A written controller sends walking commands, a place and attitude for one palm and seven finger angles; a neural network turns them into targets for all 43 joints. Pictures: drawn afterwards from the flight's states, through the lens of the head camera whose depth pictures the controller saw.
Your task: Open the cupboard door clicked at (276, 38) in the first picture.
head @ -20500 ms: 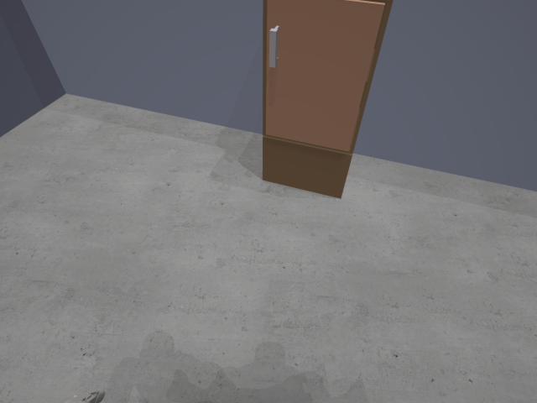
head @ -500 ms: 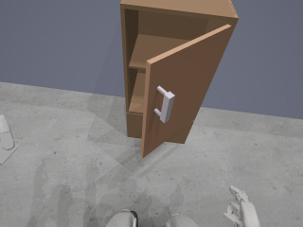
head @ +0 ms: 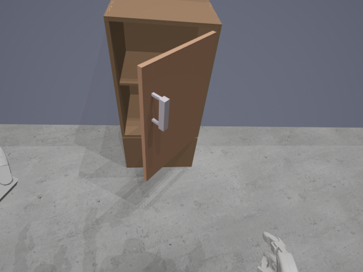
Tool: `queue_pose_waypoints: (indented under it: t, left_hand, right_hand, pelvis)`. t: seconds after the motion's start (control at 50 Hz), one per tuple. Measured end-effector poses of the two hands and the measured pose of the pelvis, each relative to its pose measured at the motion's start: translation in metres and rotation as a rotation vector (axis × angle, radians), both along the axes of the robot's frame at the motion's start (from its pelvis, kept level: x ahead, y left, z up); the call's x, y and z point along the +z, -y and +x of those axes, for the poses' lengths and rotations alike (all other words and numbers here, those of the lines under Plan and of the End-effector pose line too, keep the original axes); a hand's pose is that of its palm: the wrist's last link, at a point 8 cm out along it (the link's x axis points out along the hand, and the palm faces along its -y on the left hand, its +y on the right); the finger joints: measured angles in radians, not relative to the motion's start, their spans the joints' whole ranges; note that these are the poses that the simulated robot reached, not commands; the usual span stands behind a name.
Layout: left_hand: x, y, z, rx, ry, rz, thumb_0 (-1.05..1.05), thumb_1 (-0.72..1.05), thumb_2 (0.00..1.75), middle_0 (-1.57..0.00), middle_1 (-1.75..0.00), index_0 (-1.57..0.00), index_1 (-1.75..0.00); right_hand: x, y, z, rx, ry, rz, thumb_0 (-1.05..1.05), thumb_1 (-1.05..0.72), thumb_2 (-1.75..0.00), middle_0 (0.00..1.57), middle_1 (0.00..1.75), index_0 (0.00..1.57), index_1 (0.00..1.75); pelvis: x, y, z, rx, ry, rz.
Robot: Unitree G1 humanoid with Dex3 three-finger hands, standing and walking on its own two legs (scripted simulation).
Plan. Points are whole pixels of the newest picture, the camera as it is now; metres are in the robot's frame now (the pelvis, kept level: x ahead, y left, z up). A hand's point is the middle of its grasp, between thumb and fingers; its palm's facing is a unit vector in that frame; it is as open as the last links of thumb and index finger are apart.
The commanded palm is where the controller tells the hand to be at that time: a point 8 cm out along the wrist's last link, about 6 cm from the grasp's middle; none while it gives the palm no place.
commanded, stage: stop stepping back and stand still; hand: left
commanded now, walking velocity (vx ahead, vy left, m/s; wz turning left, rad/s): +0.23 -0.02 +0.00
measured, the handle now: (159, 111) +0.61 +0.08 -0.01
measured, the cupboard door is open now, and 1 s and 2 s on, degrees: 47 47 47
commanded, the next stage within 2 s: let the arm hang, fingers relaxed in 1.10 s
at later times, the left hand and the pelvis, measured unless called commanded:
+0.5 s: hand out of the picture +0.13 +0.27 +0.18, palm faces +0.47 -0.74 -0.47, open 7.4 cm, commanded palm +0.07 +0.30 +0.18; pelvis -0.06 +0.00 +0.00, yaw +2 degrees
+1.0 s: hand out of the picture +0.17 +0.27 +0.17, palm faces +0.42 -0.76 -0.50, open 7.4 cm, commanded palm +0.11 +0.31 +0.18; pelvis -0.03 +0.01 +0.01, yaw +0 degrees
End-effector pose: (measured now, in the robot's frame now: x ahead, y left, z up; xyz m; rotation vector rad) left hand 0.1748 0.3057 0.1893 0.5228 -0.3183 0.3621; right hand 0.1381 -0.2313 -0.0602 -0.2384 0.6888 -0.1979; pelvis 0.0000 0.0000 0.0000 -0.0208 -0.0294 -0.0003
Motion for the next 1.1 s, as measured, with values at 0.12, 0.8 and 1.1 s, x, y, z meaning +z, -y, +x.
queue_pose_waypoints:
  t: [0.12,0.8,1.1]
  left_hand:
    - [0.013,0.027,-0.06,-0.038,-0.058,0.084,0.01,0.89,0.9,-0.22,-0.3,-0.21,-0.3]
    - [-0.008,0.008,-0.074,0.116,-0.09,0.014,0.01,0.89,0.9,-0.22,-0.3,-0.21,-0.3]
    - [-0.007,-0.001,-0.042,0.058,-0.151,0.021,0.01,0.89,0.9,-0.21,-0.3,-0.21,-0.3]
  right_hand:
    - [-0.011,0.02,-0.049,-0.002,-0.072,-0.002,0.02,-0.91,-0.9,0.2,0.3,0.21,0.3]
    - [-0.025,0.005,-0.036,0.057,-0.084,0.035,0.02,-0.91,-0.9,0.21,0.3,0.21,0.3]
    - [-0.004,-0.015,0.006,0.05,0.003,0.056,0.02,-0.91,-0.9,0.2,0.3,0.21,0.3]
  pelvis:
    - [0.001,0.007,-0.033,-0.008,-0.011,0.027]
    - [0.001,0.002,-0.043,0.032,-0.005,0.024]
    - [0.007,-0.01,-0.027,0.001,-0.031,0.018]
